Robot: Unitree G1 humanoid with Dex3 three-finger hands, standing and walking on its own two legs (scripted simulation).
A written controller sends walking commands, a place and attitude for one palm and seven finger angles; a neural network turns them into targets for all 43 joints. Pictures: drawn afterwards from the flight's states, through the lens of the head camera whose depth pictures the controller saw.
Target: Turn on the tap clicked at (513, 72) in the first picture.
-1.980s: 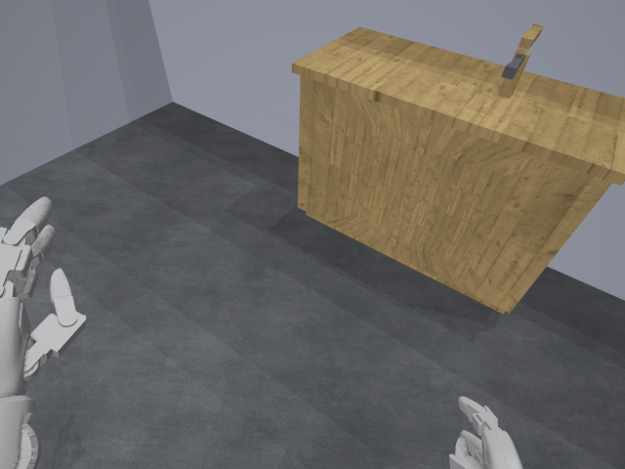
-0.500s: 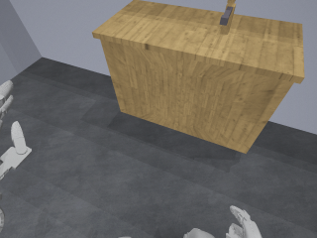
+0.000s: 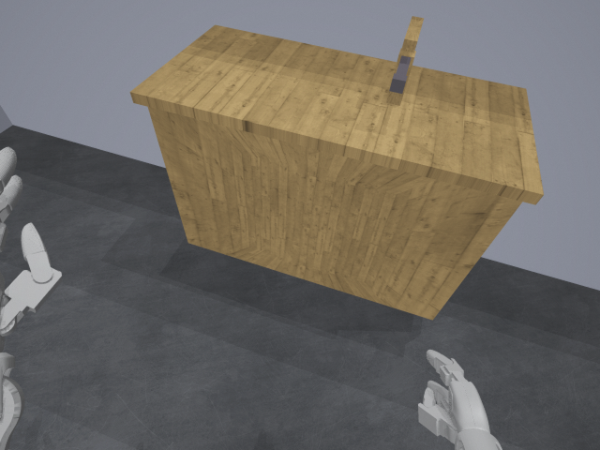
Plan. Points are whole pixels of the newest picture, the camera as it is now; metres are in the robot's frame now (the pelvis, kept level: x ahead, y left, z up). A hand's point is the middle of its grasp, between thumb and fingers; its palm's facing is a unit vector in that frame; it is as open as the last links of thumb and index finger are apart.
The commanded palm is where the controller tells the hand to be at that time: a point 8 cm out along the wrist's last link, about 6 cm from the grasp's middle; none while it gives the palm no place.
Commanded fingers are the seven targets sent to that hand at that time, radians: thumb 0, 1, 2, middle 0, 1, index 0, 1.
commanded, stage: turn to face it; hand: left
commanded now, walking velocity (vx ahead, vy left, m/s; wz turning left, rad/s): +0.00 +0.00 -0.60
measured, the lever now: (398, 83) +0.80 -0.12 +0.10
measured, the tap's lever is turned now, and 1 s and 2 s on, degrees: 0 0 0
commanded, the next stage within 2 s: take the last steps up to it in 1.02 s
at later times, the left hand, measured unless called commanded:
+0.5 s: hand (251, 275) +0.25 +0.08 +0.18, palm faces +0.07 -0.82 -0.57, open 7.4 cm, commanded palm +0.20 +0.15 +0.19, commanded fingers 0.00 0.90 0.90 -0.20 -0.30 -0.20 -0.30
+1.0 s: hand (220, 303) +0.21 +0.10 +0.19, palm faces +0.01 -0.93 -0.37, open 7.5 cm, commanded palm +0.17 +0.15 +0.19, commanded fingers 0.00 0.90 0.90 -0.20 -0.30 -0.20 -0.30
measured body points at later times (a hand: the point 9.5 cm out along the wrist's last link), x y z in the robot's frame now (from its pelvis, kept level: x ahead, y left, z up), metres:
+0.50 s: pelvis -0.04 -0.07 +0.00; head +0.01 -0.12 +0.45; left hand +0.24 +0.13 +0.21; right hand +0.04 -0.37 -0.11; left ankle -0.02 +0.08 -0.62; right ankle -0.01 -0.14 -0.73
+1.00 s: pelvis -0.10 -0.02 +0.01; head -0.09 -0.01 +0.46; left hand +0.20 +0.15 +0.21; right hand -0.05 -0.30 -0.06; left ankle -0.05 +0.07 -0.73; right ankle -0.11 -0.13 -0.67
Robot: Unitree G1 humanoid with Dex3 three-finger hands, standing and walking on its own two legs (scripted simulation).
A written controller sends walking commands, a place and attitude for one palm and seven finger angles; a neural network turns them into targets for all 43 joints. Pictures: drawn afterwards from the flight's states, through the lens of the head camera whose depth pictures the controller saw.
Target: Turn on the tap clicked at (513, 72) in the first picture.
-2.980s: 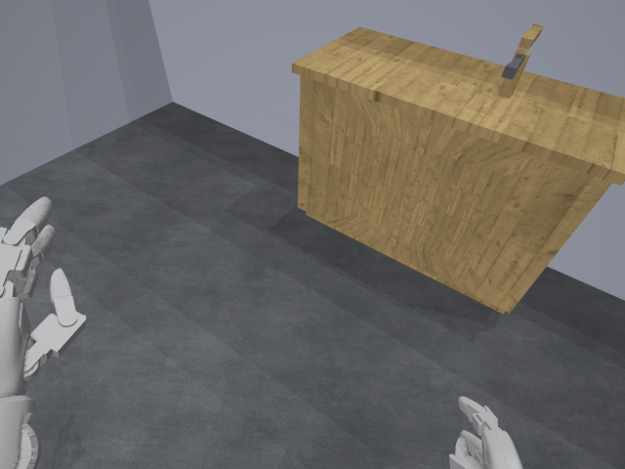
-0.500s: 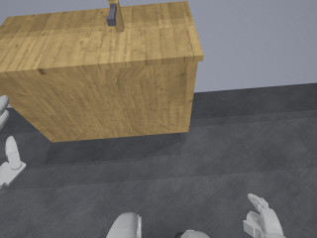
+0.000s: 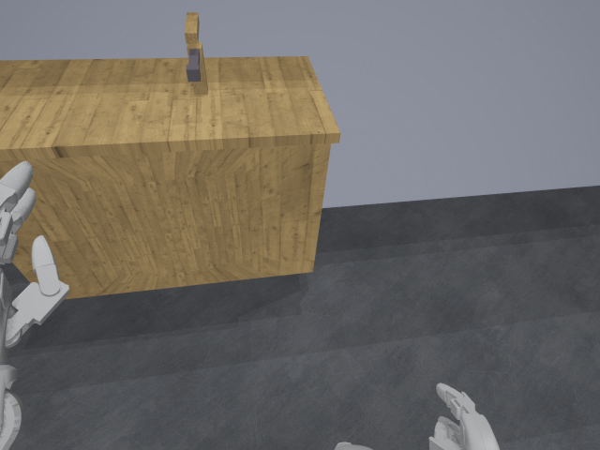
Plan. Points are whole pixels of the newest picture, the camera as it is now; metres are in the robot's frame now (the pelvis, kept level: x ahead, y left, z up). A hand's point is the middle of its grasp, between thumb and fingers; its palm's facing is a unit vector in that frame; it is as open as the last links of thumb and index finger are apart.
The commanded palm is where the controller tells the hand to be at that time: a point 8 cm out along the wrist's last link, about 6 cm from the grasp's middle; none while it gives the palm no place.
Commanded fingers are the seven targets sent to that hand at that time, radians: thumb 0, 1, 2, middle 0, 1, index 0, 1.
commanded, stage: turn to face it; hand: left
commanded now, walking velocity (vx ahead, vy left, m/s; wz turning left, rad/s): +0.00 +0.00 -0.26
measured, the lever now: (193, 73) +0.84 +0.32 +0.09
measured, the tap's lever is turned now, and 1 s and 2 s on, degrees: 0 0 0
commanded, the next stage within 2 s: take the last steps up to it in 0.02 s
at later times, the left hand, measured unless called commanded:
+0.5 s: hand (134, 295) +0.21 +0.18 +0.18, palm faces +0.30 -0.82 -0.49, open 7.4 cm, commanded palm +0.17 +0.23 +0.17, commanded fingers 0.00 0.90 0.90 -0.20 -0.30 -0.20 -0.30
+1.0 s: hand (150, 238) +0.29 +0.20 +0.17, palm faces +0.38 -0.79 -0.49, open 7.4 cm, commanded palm +0.24 +0.24 +0.17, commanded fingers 0.00 0.90 0.90 -0.20 -0.30 -0.20 -0.30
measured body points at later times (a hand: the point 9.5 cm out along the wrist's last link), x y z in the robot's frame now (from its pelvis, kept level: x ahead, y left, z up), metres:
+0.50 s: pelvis -0.02 -0.03 +0.00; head -0.02 -0.04 +0.45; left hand +0.19 +0.23 +0.21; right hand +0.06 -0.33 -0.10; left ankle +0.03 +0.09 -0.70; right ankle -0.05 -0.14 -0.74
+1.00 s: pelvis +0.06 -0.03 -0.02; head +0.07 -0.06 +0.43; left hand +0.26 +0.24 +0.20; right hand +0.21 -0.23 -0.13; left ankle +0.06 +0.09 -0.73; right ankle +0.08 -0.12 -0.74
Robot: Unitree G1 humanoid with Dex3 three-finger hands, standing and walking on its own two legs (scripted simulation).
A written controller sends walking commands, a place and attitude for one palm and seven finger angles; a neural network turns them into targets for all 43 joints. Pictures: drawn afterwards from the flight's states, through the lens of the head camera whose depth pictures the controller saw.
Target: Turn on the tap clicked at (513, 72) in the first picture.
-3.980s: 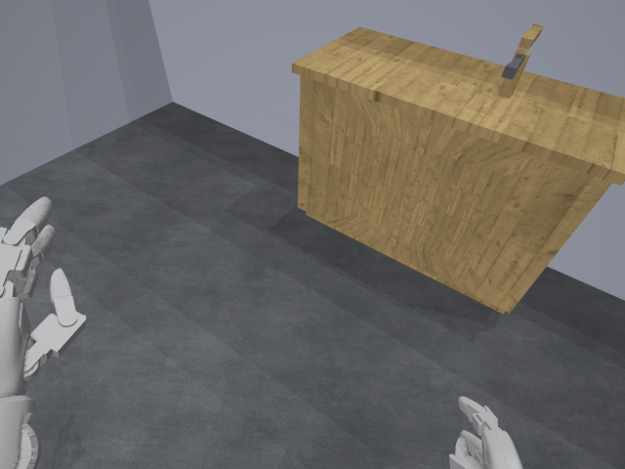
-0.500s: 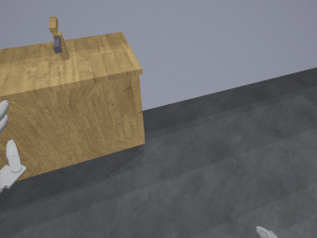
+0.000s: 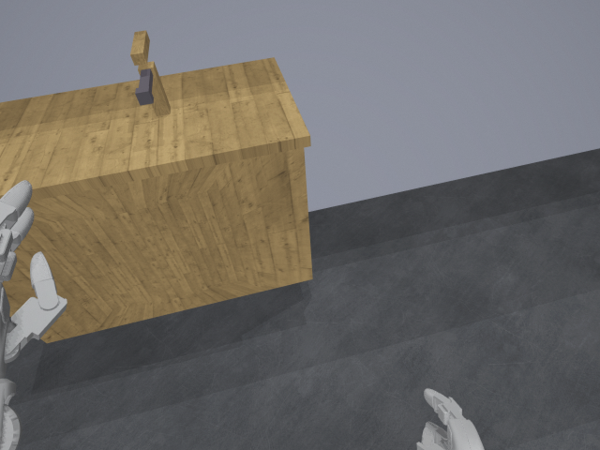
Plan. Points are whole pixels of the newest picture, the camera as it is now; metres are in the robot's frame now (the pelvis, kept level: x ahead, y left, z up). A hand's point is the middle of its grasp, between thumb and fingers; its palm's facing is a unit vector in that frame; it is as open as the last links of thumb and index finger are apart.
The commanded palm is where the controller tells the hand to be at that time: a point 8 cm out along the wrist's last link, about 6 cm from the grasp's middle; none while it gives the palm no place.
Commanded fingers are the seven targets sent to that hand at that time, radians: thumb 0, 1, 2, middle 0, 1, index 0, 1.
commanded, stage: take the last steps up to it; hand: left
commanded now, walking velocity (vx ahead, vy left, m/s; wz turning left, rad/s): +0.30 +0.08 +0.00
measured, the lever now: (144, 95) +0.75 +0.40 +0.10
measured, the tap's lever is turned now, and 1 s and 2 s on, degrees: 0 0 0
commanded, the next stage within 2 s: come to a stop and stand still in 1.06 s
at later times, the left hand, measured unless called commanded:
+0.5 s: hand (95, 182) +0.37 +0.28 +0.20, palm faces +0.39 -0.83 -0.40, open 7.5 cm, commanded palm +0.31 +0.31 +0.19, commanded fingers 0.00 0.90 0.90 -0.20 -0.30 -0.20 -0.30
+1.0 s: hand (148, 135) +0.47 +0.25 +0.19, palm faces +0.36 -0.84 -0.41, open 7.5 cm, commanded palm +0.42 +0.31 +0.19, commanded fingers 0.00 0.90 0.90 -0.20 -0.30 -0.20 -0.30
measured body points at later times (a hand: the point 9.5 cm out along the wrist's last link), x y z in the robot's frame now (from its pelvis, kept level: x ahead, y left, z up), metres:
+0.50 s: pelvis +0.13 +0.04 +0.01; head +0.16 +0.05 +0.46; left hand +0.34 +0.32 +0.22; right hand +0.29 -0.19 -0.07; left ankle +0.15 +0.15 -0.72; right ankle +0.10 -0.08 -0.65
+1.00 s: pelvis +0.25 +0.03 +0.01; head +0.28 +0.04 +0.46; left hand +0.45 +0.30 +0.21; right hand +0.41 -0.24 -0.07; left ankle +0.30 +0.16 -0.71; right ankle +0.24 -0.07 -0.72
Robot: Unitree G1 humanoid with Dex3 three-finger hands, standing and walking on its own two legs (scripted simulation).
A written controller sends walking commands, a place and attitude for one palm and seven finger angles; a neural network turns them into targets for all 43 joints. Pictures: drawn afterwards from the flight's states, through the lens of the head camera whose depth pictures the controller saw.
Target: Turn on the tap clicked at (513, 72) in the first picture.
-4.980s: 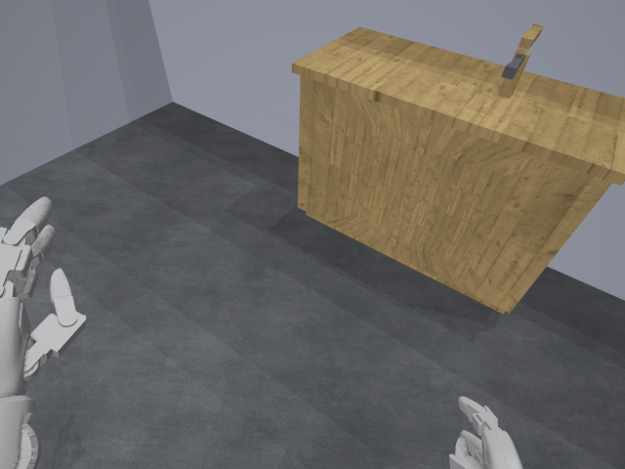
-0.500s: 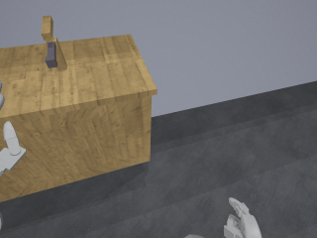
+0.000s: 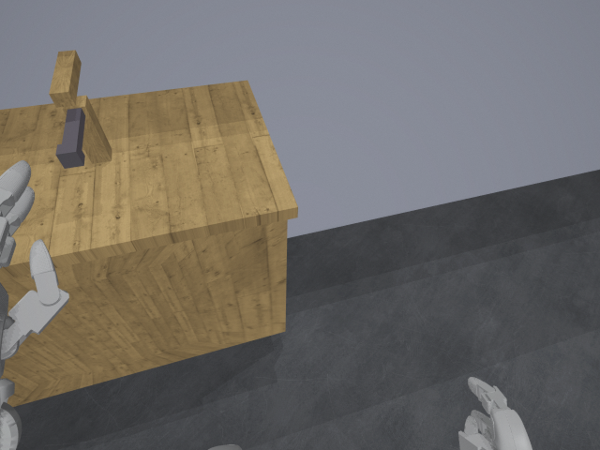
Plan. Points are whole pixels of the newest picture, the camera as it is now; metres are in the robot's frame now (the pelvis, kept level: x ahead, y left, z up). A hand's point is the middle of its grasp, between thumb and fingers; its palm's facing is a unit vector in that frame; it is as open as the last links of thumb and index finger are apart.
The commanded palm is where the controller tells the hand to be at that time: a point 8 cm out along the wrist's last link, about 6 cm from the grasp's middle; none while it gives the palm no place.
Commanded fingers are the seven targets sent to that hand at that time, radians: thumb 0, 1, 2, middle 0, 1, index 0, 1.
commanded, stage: take the last steps up to it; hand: left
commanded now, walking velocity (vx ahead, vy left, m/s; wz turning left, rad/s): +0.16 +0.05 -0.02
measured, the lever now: (70, 155) +0.49 +0.39 +0.09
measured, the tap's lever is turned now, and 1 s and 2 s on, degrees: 0 0 0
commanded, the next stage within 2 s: come to a stop and stand still in 0.06 s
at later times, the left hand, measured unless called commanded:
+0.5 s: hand (103, 235) +0.29 +0.22 +0.18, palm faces +0.37 -0.80 -0.47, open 7.4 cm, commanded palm +0.23 +0.27 +0.18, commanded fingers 0.00 0.90 0.90 -0.20 -0.30 -0.20 -0.30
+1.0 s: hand (25, 274) +0.25 +0.29 +0.16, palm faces +0.29 -0.88 -0.37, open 7.5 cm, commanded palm +0.19 +0.33 +0.18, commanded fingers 0.00 0.90 0.90 -0.20 -0.30 -0.20 -0.30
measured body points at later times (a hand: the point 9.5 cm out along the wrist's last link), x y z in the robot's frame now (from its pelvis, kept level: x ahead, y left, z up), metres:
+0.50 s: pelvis +0.06 -0.01 +0.00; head +0.10 -0.03 +0.45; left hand +0.26 +0.26 +0.20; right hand +0.23 -0.22 -0.11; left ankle +0.04 +0.13 -0.71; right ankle +0.09 -0.09 -0.74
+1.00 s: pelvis +0.01 +0.06 +0.00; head +0.02 +0.09 +0.45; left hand +0.22 +0.33 +0.18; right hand +0.16 -0.15 -0.07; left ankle +0.06 +0.13 -0.74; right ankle +0.03 -0.06 -0.74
